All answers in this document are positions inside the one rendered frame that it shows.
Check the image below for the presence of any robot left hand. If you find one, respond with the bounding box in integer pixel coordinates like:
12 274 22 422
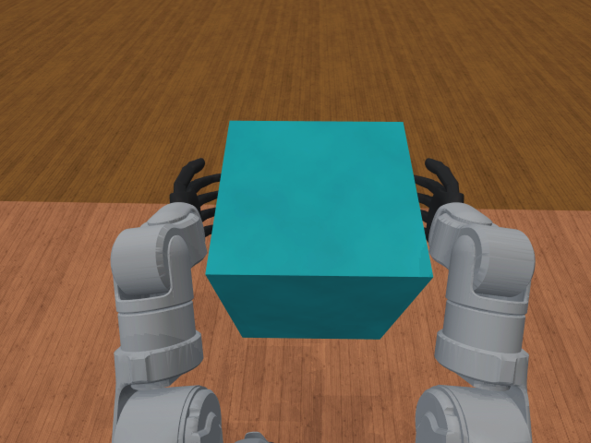
170 158 221 237

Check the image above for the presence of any right robot upper arm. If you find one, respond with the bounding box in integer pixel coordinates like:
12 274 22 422
416 385 531 443

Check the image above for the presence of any left robot forearm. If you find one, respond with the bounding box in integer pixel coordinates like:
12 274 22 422
111 202 207 443

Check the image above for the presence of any left robot upper arm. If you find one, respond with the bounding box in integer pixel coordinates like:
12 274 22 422
114 385 223 443

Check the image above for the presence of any robot right hand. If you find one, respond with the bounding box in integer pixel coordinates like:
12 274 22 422
414 158 464 241

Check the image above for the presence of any carton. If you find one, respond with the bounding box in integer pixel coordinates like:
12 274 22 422
205 121 433 340

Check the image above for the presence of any right robot forearm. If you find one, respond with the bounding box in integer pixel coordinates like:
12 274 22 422
428 202 536 443

